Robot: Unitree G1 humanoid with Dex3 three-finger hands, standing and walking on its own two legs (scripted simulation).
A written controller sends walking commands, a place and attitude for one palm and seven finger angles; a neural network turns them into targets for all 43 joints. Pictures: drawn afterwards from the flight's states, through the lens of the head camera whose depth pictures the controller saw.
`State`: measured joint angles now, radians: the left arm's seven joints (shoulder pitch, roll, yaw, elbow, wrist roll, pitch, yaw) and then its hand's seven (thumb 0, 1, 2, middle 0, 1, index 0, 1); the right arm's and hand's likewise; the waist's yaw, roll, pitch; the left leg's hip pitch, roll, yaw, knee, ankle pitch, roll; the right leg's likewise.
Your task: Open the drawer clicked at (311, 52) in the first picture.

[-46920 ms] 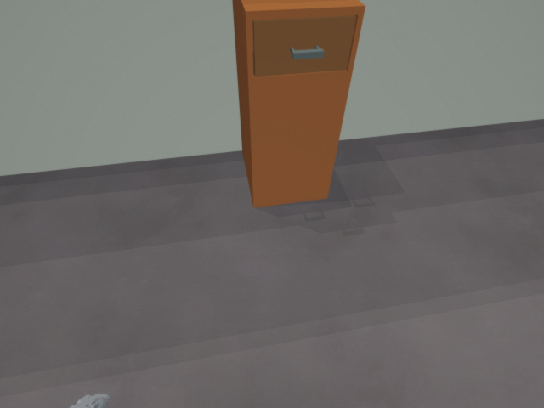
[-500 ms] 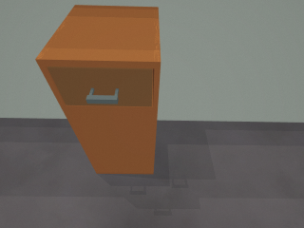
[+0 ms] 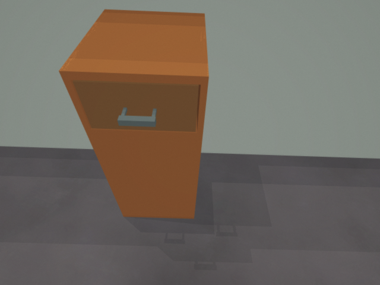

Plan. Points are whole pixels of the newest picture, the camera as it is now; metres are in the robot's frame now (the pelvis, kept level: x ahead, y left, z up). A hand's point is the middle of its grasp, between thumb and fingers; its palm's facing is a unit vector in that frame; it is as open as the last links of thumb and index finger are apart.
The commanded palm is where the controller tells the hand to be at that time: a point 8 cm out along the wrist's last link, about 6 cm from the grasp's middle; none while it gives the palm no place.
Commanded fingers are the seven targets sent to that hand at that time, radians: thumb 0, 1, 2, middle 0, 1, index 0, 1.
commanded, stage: look again from close up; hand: left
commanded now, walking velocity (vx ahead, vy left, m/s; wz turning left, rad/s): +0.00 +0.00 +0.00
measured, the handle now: (138, 116) +0.55 +0.18 +0.02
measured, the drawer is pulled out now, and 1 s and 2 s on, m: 0.00 0.00 0.00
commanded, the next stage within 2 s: raise the hand with hooked fingers in 0.52 s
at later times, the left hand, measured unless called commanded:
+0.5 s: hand out of the picture +0.00 +0.16 -0.17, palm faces +0.03 -0.99 -0.15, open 7.4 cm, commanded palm none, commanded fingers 0.00 0.90 0.90 -0.20 -0.30 -0.20 -0.30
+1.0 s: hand (115, 260) +0.18 +0.17 -0.04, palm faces -0.02 -0.26 -0.96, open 8.3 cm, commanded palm +0.14 +0.21 +0.00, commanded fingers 0.00 0.43 0.70 -0.23 -0.60 -0.23 -0.60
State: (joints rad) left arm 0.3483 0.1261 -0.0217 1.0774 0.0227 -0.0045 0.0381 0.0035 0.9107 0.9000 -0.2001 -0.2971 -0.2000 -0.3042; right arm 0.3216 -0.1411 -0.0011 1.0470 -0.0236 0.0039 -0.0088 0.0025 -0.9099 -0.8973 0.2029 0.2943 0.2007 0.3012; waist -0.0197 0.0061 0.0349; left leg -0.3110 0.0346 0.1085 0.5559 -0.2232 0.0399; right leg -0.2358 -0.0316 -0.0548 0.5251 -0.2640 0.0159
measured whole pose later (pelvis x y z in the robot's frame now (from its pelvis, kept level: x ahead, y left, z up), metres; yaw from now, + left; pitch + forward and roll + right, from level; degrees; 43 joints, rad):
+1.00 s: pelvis -0.01 -0.02 -0.03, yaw -1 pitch +6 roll +2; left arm 0.43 0.26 -0.14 0.03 1.01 -0.05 0.41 0.01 0.67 0.79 -0.21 -0.46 -0.21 -0.46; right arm 0.12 -0.26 -0.04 0.55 -0.04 -0.02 0.01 0.01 -0.91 -0.90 0.20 0.29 0.20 0.30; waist 0.06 0.01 -0.13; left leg -0.58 -0.01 0.09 0.76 -0.30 0.02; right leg -0.57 0.02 0.08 0.86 -0.40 -0.02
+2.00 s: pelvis +0.05 -0.02 +0.00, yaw +3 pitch +2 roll +1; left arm -0.01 0.51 -0.04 -0.09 0.89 0.07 0.03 0.00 -0.45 0.32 -0.32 -1.17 -0.32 -1.18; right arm 0.07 -0.24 0.00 0.59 0.00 0.17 -0.01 0.01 -0.91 -0.90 0.20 0.29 0.20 0.30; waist 0.08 0.08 -0.04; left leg -0.30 -0.03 0.01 0.53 -0.27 0.02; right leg -0.24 0.01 0.02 0.55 -0.35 -0.02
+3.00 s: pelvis +0.03 -0.02 +0.00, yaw +3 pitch +2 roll +0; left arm -0.29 0.50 -0.10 0.18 0.91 -0.03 0.01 0.00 -0.49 0.30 -0.32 -1.20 -0.32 -1.21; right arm 0.12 -0.25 0.00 0.64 0.02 0.15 -0.02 0.01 -0.91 -0.90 0.20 0.29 0.20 0.30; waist 0.07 0.07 -0.02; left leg -0.32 -0.03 0.01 0.48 -0.20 0.02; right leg -0.25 0.01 0.01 0.51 -0.30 -0.02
